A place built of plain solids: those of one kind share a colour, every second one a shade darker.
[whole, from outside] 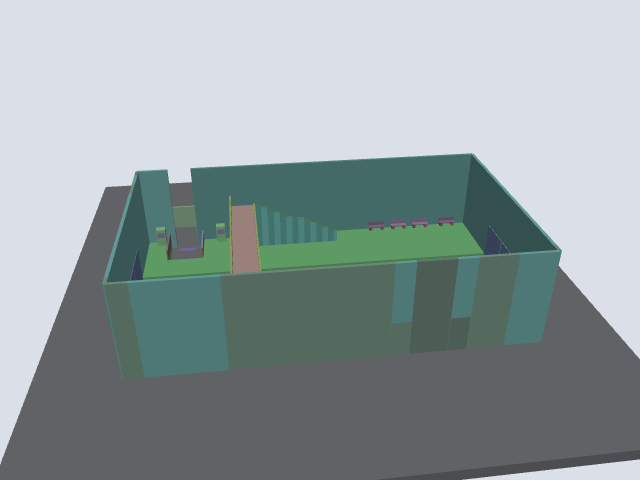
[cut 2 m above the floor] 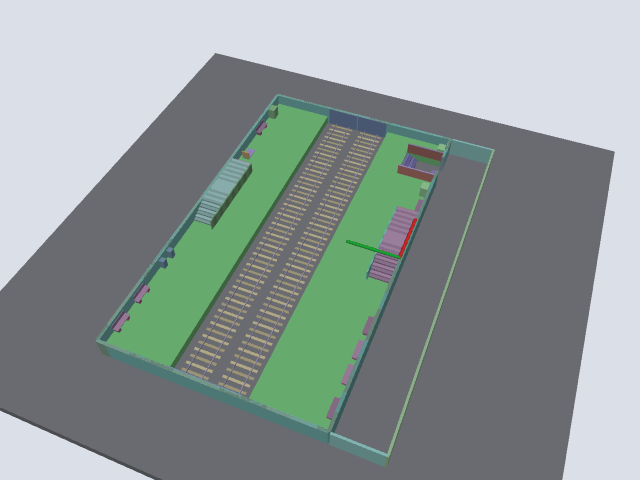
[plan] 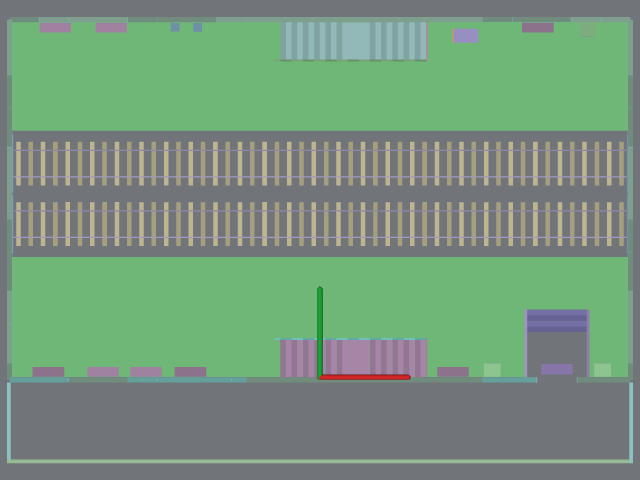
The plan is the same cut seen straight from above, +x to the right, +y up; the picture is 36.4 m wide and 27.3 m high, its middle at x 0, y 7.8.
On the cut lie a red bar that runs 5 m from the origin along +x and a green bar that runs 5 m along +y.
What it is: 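A town station's train shed; 2 quays 0.86 m over street and track bed, a footbridge 4.69 m up with stairs of 23 risers of 0.167 m, goings 0.32 m; quays 5.8 to 8.4 m broad, beds 3.8 to 7.6 m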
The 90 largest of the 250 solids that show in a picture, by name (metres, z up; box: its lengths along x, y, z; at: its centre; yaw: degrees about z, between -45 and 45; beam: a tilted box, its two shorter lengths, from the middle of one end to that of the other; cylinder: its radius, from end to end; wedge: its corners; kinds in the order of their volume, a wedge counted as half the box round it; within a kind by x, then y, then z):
{
 "quay_1": {"box": [29.27, 6.84, 0.91], "at": [-2.86, 3.42, 0.41]},
 "quay_2": {"box": [35.0, 6.17, 0.91], "at": [0.0, 17.09, 0.41]},
 "quay_3": {"box": [3.41, 3.0, 0.91], "at": [13.48, 5.34, 0.41]},
 "quay_4": {"box": [2.31, 6.84, 0.91], "at": [16.34, 3.42, 0.41]},
 "wall_1": {"box": [0.3, 20.48, 9.22], "at": [-17.65, 10.09, 4.56]},
 "wall_2": {"box": [29.96, 0.3, 9.22], "at": [-2.67, -0.15, 4.56]},
 "wall_3": {"box": [35.3, 0.3, 9.22], "at": [0.0, 20.33, 4.56]},
 "wall_4": {"box": [3.0, 0.3, 9.22], "at": [16.15, -0.15, 4.56]},
 "wall_5": {"box": [0.3, 20.48, 9.22], "at": [17.65, 10.09, 4.56]},
 "skin_1": {"box": [0.29, 0.93, 9.22], "at": [-17.66, 0.32, 4.56]},
 "skin_2": {"box": [0.29, 2.18, 5.04], "at": [-17.66, 1.9, 2.47]},
 "skin_3": {"box": [0.29, 1.88, 9.22], "at": [-17.66, 3.95, 4.56]},
 "skin_4": {"box": [0.29, 2.18, 5.04], "at": [-17.66, 5.99, 2.47]},
 "skin_5": {"box": [0.29, 1.88, 9.22], "at": [-17.66, 8.04, 4.56]},
 "skin_6": {"box": [0.29, 2.18, 5.04], "at": [-17.66, 10.09, 2.47]},
 "skin_7": {"box": [0.29, 1.88, 9.22], "at": [-17.66, 12.14, 4.56]},
 "skin_8": {"box": [0.29, 2.18, 5.04], "at": [-17.66, 14.19, 2.47]},
 "skin_9": {"box": [0.29, 1.88, 9.22], "at": [-17.66, 16.23, 4.56]},
 "skin_10": {"box": [0.29, 2.18, 5.04], "at": [-17.66, 18.28, 2.47]},
 "skin_11": {"box": [0.29, 0.93, 9.22], "at": [-17.66, 19.86, 4.56]},
 "skin_12": {"box": [1.65, 0.29, 9.22], "at": [-16.81, -0.15, 4.56]},
 "skin_13": {"box": [1.65, 0.29, 9.22], "at": [-16.81, 20.34, 4.56]},
 "skin_14": {"box": [1.68, 0.29, 3.44], "at": [-15.13, 20.34, 1.67]},
 "skin_15": {"box": [3.32, 0.29, 9.22], "at": [-12.61, -0.15, 4.56]},
 "skin_16": {"box": [3.32, 0.29, 9.22], "at": [-12.61, 20.34, 4.56]},
 "skin_17": {"box": [1.68, 0.29, 3.44], "at": [-10.09, 20.34, 1.67]},
 "skin_18": {"box": [3.32, 0.29, 9.22], "at": [-7.56, -0.15, 4.56]},
 "skin_19": {"box": [3.32, 0.29, 9.22], "at": [-7.56, 20.34, 4.56]},
 "skin_20": {"box": [1.68, 0.29, 3.44], "at": [-5.04, 20.34, 1.67]},
 "skin_21": {"box": [13.41, 0.29, 9.22], "at": [2.52, -0.15, 4.56]},
 "skin_22": {"box": [13.41, 0.29, 9.22], "at": [2.52, 20.34, 4.56]},
 "skin_23": {"box": [1.68, 0.29, 3.44], "at": [10.09, 20.34, 1.67]},
 "skin_24": {"box": [3.32, 0.29, 9.22], "at": [12.61, 20.34, 4.56]},
 "skin_25": {"box": [1.68, 0.29, 3.44], "at": [15.13, 20.34, 1.67]},
 "skin_26": {"box": [2.98, 0.29, 9.22], "at": [16.15, -0.15, 4.56]},
 "skin_27": {"box": [1.65, 0.29, 9.22], "at": [16.81, 20.34, 4.56]},
 "skin_28": {"box": [0.29, 0.93, 9.22], "at": [17.66, 0.32, 4.56]},
 "skin_29": {"box": [0.29, 2.18, 5.04], "at": [17.66, 1.9, 2.47]},
 "skin_30": {"box": [0.29, 1.88, 9.22], "at": [17.66, 3.95, 4.56]},
 "skin_31": {"box": [0.29, 2.18, 5.04], "at": [17.66, 5.99, 2.47]},
 "skin_32": {"box": [0.29, 1.88, 9.22], "at": [17.66, 8.04, 4.56]},
 "skin_33": {"box": [0.29, 2.18, 5.04], "at": [17.66, 10.09, 2.47]},
 "skin_34": {"box": [0.29, 1.88, 9.22], "at": [17.66, 12.14, 4.56]},
 "skin_35": {"box": [0.29, 2.18, 5.04], "at": [17.66, 14.19, 2.47]},
 "skin_36": {"box": [0.29, 1.88, 9.22], "at": [17.66, 16.23, 4.56]},
 "skin_37": {"box": [0.29, 2.18, 5.04], "at": [17.66, 18.28, 2.47]},
 "skin_38": {"box": [0.29, 0.93, 9.22], "at": [17.66, 19.86, 4.56]},
 "staira_1": {"box": [0.32, 2.11, 1.22], "at": [-0.17, 1.05, 1.42]},
 "staira_2": {"box": [0.32, 2.11, 1.38], "at": [0.14, 1.05, 1.5]},
 "staira_3": {"box": [0.32, 2.11, 1.55], "at": [0.47, 1.05, 1.58]},
 "staira_4": {"box": [0.32, 2.11, 1.72], "at": [0.79, 1.05, 1.67]},
 "staira_5": {"box": [0.32, 2.11, 1.88], "at": [1.1, 1.05, 1.75]},
 "staira_6": {"box": [1.57, 2.11, 2.05], "at": [2.05, 1.05, 1.83]},
 "staira_7": {"box": [0.32, 2.11, 2.21], "at": [3.0, 1.05, 1.92]},
 "staira_8": {"box": [0.32, 2.11, 2.38], "at": [3.31, 1.05, 2.0]},
 "staira_9": {"box": [0.32, 2.11, 2.55], "at": [3.63, 1.05, 2.08]},
 "staira_10": {"box": [0.32, 2.11, 2.71], "at": [3.96, 1.05, 2.17]},
 "staira_11": {"box": [0.32, 2.11, 2.88], "at": [4.28, 1.05, 2.25]},
 "staira_12": {"box": [0.32, 2.11, 3.05], "at": [4.59, 1.05, 2.33]},
 "staira_13": {"box": [0.32, 2.11, 3.21], "at": [4.92, 1.05, 2.42]},
 "staira_14": {"box": [0.32, 2.11, 3.38], "at": [5.24, 1.05, 2.5]},
 "staira_15": {"box": [0.32, 2.11, 3.55], "at": [5.55, 1.05, 2.58]},
 "staira_16": {"box": [0.32, 2.11, 3.71], "at": [5.88, 1.05, 2.67]},
 "stairb_1": {"box": [0.32, 2.11, 1.22], "at": [-0.17, 19.12, 1.42]},
 "stairb_2": {"box": [0.32, 2.11, 1.38], "at": [0.14, 19.12, 1.5]},
 "stairb_3": {"box": [0.32, 2.11, 1.55], "at": [0.47, 19.12, 1.58]},
 "stairb_4": {"box": [0.32, 2.11, 1.72], "at": [0.79, 19.12, 1.67]},
 "stairb_5": {"box": [0.32, 2.11, 1.88], "at": [1.1, 19.12, 1.75]},
 "stairb_6": {"box": [1.57, 2.11, 2.05], "at": [2.05, 19.12, 1.83]},
 "stairb_7": {"box": [0.32, 2.11, 2.21], "at": [3.0, 19.12, 1.92]},
 "stairb_8": {"box": [0.32, 2.11, 2.38], "at": [3.31, 19.12, 2.0]},
 "stairb_9": {"box": [0.32, 2.11, 2.55], "at": [3.63, 19.12, 2.08]},
 "stairb_10": {"box": [0.32, 2.11, 2.71], "at": [3.96, 19.12, 2.17]},
 "stairb_11": {"box": [0.32, 2.11, 2.88], "at": [4.28, 19.12, 2.25]},
 "stairb_12": {"box": [0.32, 2.11, 3.05], "at": [4.59, 19.12, 2.33]},
 "stairb_13": {"box": [0.32, 2.11, 3.21], "at": [4.92, 19.12, 2.42]},
 "stairb_14": {"box": [0.32, 2.11, 3.38], "at": [5.24, 19.12, 2.5]},
 "stairb_15": {"box": [0.32, 2.11, 3.55], "at": [5.55, 19.12, 2.58]},
 "stairb_16": {"box": [0.32, 2.11, 3.71], "at": [5.88, 19.12, 2.67]},
 "street_wall_1": {"box": [35.6, 0.22, 2.65], "at": [0.0, -4.79, 1.27]},
 "bridge_1": {"box": [2.57, 20.18, 0.35], "at": [7.32, 10.09, 4.51]},
 "street_end_1": {"box": [0.22, 4.6, 2.65], "at": [-17.69, -2.6, 1.27]},
 "street_end_2": {"box": [0.22, 4.6, 2.65], "at": [17.69, -2.6, 1.27]},
 "machine_1": {"box": [0.95, 0.75, 1.9], "at": [9.79, 0.4, 1.76]},
 "machine_2": {"box": [0.95, 0.75, 1.9], "at": [15.23, 19.78, 1.76]},
 "machine_3": {"box": [0.95, 0.75, 1.9], "at": [16.08, 0.4, 1.76]},
 "shutter_1": {"box": [0.06, 3.3, 4.35], "at": [-17.47, 8.71, 2.12]},
 "shutter_2": {"box": [0.06, 3.3, 4.35], "at": [-17.47, 12.14, 2.12]},
 "shutter_3": {"box": [0.06, 3.3, 4.35], "at": [17.47, 8.71, 2.12]},
 "shutter_4": {"box": [0.06, 3.3, 4.35], "at": [17.47, 12.14, 2.12]}
}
